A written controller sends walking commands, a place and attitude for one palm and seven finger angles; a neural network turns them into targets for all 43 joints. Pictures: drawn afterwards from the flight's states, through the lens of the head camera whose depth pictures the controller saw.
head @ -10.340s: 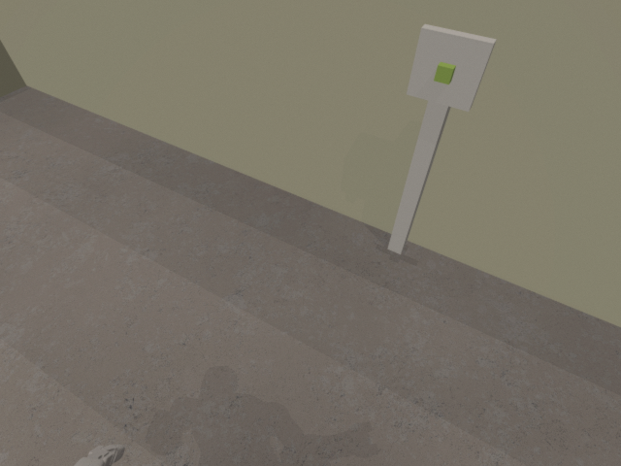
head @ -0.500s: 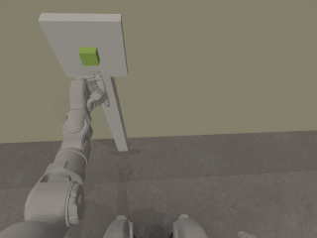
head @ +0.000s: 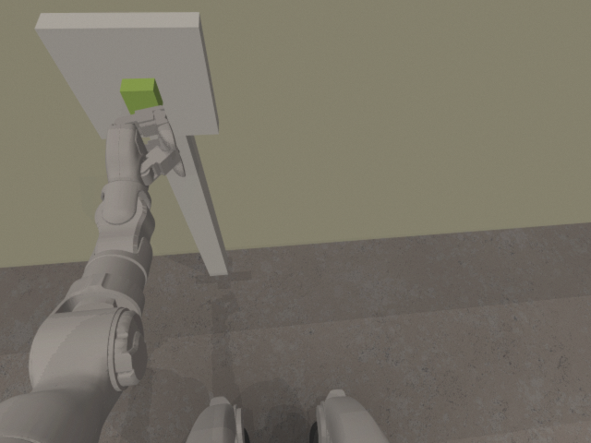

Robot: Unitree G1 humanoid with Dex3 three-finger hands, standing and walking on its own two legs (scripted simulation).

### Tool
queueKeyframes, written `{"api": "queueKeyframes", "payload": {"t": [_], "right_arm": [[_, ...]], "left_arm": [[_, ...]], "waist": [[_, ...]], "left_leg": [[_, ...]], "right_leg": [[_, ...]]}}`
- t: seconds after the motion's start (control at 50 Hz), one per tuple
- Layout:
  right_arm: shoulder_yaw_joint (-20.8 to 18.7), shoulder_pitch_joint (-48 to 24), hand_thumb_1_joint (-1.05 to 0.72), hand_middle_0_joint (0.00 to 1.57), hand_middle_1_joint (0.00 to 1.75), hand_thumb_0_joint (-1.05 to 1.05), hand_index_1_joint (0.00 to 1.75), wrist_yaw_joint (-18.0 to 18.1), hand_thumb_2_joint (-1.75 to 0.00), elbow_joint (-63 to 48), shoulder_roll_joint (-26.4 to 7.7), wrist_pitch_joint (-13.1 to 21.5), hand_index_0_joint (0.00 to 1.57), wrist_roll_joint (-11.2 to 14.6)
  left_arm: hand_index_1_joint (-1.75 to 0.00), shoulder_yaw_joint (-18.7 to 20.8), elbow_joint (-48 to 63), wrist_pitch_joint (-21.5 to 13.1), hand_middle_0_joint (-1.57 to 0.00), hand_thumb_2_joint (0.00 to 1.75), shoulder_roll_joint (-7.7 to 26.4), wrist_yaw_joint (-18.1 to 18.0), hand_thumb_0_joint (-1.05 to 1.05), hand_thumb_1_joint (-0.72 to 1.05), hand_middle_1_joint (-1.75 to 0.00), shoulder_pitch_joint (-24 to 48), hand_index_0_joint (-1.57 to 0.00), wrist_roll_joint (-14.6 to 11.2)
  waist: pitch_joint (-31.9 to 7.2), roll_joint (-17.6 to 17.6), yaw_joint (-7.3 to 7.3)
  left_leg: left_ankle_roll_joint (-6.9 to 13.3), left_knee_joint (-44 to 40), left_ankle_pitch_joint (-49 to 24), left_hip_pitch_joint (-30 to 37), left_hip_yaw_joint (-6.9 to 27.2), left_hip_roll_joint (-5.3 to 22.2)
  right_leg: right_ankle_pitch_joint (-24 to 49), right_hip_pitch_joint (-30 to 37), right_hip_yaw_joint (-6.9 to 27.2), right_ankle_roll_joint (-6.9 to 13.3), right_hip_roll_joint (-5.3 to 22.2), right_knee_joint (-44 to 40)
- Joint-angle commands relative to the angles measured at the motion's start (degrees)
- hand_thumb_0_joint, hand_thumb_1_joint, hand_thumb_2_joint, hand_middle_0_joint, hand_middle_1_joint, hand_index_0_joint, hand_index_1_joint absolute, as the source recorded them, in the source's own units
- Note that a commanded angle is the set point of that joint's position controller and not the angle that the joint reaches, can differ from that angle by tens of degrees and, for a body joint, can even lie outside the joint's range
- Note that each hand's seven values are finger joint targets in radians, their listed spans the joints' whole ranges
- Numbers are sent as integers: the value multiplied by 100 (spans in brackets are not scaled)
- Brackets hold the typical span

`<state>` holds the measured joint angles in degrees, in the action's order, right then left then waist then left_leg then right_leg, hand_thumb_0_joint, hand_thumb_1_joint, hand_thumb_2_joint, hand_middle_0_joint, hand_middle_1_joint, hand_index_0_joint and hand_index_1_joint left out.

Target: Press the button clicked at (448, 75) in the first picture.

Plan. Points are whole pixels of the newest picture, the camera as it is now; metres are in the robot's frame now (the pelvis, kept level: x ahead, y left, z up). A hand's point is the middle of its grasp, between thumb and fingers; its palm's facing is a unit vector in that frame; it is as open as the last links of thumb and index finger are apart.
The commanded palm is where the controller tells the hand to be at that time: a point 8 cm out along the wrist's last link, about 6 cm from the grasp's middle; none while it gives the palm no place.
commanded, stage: press the button with the knuckle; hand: left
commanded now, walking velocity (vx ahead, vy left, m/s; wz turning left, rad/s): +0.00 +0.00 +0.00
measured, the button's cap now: (142, 95) +0.57 +0.17 +0.10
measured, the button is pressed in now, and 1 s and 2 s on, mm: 0 9 0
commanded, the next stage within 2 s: hold the button down briefly in 0.64 s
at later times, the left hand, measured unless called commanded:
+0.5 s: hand (176, 133) +0.52 +0.13 +0.07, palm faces +0.04 -1.00 -0.03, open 3.4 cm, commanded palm +0.51 +0.17 +0.07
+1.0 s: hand (174, 131) +0.53 +0.13 +0.07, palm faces +0.03 -1.00 -0.04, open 3.5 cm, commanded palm +0.54 +0.17 +0.07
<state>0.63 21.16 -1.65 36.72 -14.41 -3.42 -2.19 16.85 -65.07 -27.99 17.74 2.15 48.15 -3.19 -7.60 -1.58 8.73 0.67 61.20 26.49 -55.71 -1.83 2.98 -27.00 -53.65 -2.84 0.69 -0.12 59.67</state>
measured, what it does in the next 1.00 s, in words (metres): stands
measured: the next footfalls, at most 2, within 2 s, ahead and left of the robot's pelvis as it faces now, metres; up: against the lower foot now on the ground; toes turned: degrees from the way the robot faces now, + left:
none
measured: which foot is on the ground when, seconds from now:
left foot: down 0.00-1.00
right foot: down 0.00-1.00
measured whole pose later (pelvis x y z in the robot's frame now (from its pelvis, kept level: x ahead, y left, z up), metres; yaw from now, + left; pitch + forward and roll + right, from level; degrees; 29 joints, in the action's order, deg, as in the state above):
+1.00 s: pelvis -0.04 +0.01 -0.03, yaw +1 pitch +26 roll -4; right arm 3.7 22.6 -1.1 36.7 -15.5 -0.2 -3.9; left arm 16.3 -77.2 -24.0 26.7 -0.3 67.6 1.1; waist -6.8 -2.2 14.6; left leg 1.6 67.6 24.3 -69.3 0.9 2.4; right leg -24.7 -65.0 -5.3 0.2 0.4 64.0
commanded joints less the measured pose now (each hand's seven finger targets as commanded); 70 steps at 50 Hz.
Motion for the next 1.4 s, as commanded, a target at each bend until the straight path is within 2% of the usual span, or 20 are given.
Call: {"api": "queueKeyframes", "payload": {"t": [0.0,0.08,0.12,0.16,0.22,0.26,0.3,0.32,0.36,0.4,0.64,0.66,0.76,0.88,0.96,1.04,1.1,1.16,1.24,1.38], "right_arm": [[-341,772,-90,20,30,0,30,59,-90,-329,-908,123,20,5],[-340,872,-90,20,30,0,30,42,-90,-280,-948,116,20,-20],[-348,904,-90,20,30,0,30,39,-90,-304,-965,106,20,-34],[-329,945,-90,20,30,0,30,35,-90,-277,-975,86,20,-39],[-329,982,-90,20,30,0,30,25,-90,-307,-976,57,20,-39],[-337,999,-90,20,30,0,30,24,-90,-285,-983,51,20,-44],[-306,1030,-90,20,30,0,30,39,-90,-240,-998,57,20,-39],[-301,1040,-90,20,30,0,30,43,-90,-225,-1004,71,20,-41],[-309,1078,-90,20,30,0,30,55,-90,-213,-1037,85,20,-67],[-291,1091,-90,20,30,0,30,42,-90,-188,-1015,98,20,-84],[-195,1239,-90,20,30,0,30,98,-90,-171,-1143,160,20,-112],[-183,1208,-90,20,30,0,30,100,-90,-186,-1126,169,20,-97],[-144,1191,-90,20,30,0,30,123,-90,-187,-1182,253,20,-106],[-115,1199,-90,20,30,0,30,128,-90,-212,-1218,361,20,-140],[-109,1216,-90,20,30,0,30,110,-90,-178,-1245,436,20,-155],[-102,1265,-90,20,30,0,30,104,-90,-163,-1262,474,20,-169],[-119,1252,-90,20,30,0,30,55,-90,-204,-1241,480,20,-169],[-142,1270,-90,20,30,0,30,35,-90,-216,-1258,464,20,-168],[-198,1228,-90,20,30,0,30,-32,-90,-287,-1200,424,20,-149],[-285,1146,-90,20,30,0,30,-65,-90,-328,-1112,286,20,-87]], "left_arm": [[-150,138,1185,-412,-130,90,1144,37,0,90,-150,2880,-130,-25],[-150,131,1060,-387,-130,90,1176,30,0,90,-150,3095,-130,-14],[-150,243,1095,-369,-130,90,1288,11,0,90,-150,3040,-130,-6],[-150,301,857,-305,-130,90,1371,0,0,90,-150,3030,-130,14],[-150,260,928,-270,-130,90,1390,9,0,90,-150,3144,-130,71],[-150,243,850,-269,-130,90,1348,-8,0,90,-150,3248,-130,74],[-150,234,631,-208,-130,90,1420,-27,0,90,-150,3502,-130,89],[-150,194,620,-193,-130,90,1413,-37,0,90,-150,3658,-130,93],[-150,382,629,-222,-130,90,1653,-76,0,90,-150,3705,-130,149],[-150,123,604,-202,-130,90,1374,-65,0,90,-150,3935,-130,160],[-150,390,151,51,-130,90,2052,-114,0,90,-150,4806,-130,260],[-150,232,148,79,-130,90,1930,-109,0,90,-150,4910,-130,278],[-150,82,-68,193,-130,90,1832,-200,0,90,-150,5163,-130,306],[-150,-2,188,200,-130,90,1906,-294,0,90,-150,5554,-130,376],[-150,-38,131,221,-130,90,1836,-356,0,90,-150,5612,-130,382],[-150,165,58,223,-130,90,2094,-358,0,90,-150,5550,-130,411],[-150,68,131,211,-130,90,1867,-318,0,90,-150,5297,-130,380],[-150,217,224,189,-130,90,1944,-312,0,90,-150,5054,-130,333],[-150,31,514,111,-130,90,1467,-272,0,90,-150,4474,-130,238],[-150,48,959,-35,-130,90,1201,-286,0,90,-150,3528,-130,111]], "waist": [[-2590,-282,179],[-2641,-353,248],[-2863,-384,191],[-2646,-228,253],[-2707,-378,252],[-2755,-391,301],[-2400,-132,447],[-2343,-232,492],[-2603,-385,435],[-2585,-462,569],[-2517,-537,826],[-2472,-728,865],[-2291,-701,1014],[-2543,-1040,1027],[-2572,-945,1077],[-2595,-881,1012],[-2656,-1022,869],[-2706,-925,771],[-2804,-973,591],[-2691,-553,342]], "left_leg": [[82,-500,-1650,1811,289,-258],[74,-461,-1719,1885,346,-236],[75,-440,-1837,1927,346,-241],[98,-423,-1771,1710,333,-238],[86,-431,-1807,1793,339,-228],[89,-398,-1820,1845,351,-233],[114,-407,-1500,1543,365,-224],[123,-411,-1408,1516,365,-232],[113,-370,-1536,1654,398,-225],[108,-333,-1603,1770,447,-204],[167,-220,-920,1261,559,-204],[153,-232,-845,1293,559,-203],[157,-288,-214,1159,674,-198],[122,-367,87,1349,818,-172],[127,-392,245,1345,873,-161],[132,-390,277,1239,868,-161],[87,-431,185,1400,893,-154],[88,-429,-2,1466,855,-151],[41,-511,-313,1841,838,-124],[30,-573,-935,1962,634,-136]], "right_leg": [[1836,976,184,11,-206,-736],[1785,824,149,16,-217,-709],[1881,915,152,20,-220,-680],[1899,923,166,-1,-224,-701],[1896,873,157,12,-226,-702],[1868,795,159,8,-236,-706],[1617,714,159,-22,-240,-768],[1537,651,175,-24,-239,-794],[1560,601,163,0,-228,-724],[1528,368,123,-4,-230,-710],[850,39,126,-8,-251,-692],[775,-100,122,-11,-239,-698],[330,-500,78,-6,-233,-682],[182,-726,36,18,-203,-579],[109,-794,20,11,-200,-582],[83,-690,15,28,-213,-564],[147,-694,-31,49,-207,-528],[233,-569,-26,52,-213,-549],[405,-489,-74,85,-238,-553],[783,105,-78,73,-272,-695]]}}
